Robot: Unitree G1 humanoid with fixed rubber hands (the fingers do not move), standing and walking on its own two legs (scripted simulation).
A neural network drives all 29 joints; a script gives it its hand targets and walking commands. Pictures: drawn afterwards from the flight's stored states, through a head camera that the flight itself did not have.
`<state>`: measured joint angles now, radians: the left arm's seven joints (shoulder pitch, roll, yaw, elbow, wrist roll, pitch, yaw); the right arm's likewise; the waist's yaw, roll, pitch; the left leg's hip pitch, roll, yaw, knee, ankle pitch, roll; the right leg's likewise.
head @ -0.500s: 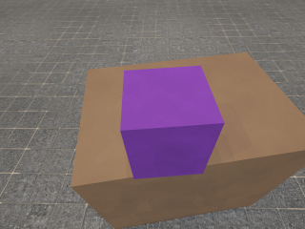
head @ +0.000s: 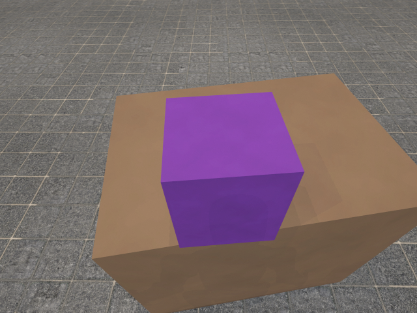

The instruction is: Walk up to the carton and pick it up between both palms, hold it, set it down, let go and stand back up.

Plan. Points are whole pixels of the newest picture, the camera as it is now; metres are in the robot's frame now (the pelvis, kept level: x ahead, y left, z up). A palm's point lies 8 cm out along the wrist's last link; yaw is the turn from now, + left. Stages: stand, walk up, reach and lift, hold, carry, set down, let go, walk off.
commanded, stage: reach and lift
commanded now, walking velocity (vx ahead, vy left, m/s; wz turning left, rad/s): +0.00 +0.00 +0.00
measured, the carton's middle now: (223, 173) +0.37 +0.00 +0.05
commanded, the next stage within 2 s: none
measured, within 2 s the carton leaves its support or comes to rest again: neither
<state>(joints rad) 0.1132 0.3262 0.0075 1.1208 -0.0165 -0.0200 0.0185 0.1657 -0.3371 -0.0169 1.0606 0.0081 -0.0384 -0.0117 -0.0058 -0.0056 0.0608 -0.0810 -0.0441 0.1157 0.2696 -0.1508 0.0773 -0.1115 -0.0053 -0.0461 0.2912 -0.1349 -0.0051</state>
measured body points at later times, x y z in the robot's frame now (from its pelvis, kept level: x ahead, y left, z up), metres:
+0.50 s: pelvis +0.00 -0.03 -0.02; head +0.00 -0.01 +0.43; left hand +0.15 +0.25 -0.10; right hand +0.16 -0.29 -0.09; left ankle +0.00 +0.07 -0.75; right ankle +0.02 -0.11 -0.75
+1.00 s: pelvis +0.00 -0.04 +0.00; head +0.00 -0.03 +0.44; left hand +0.16 +0.23 -0.05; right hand +0.16 -0.26 -0.04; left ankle +0.00 +0.07 -0.75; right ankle +0.02 -0.11 -0.75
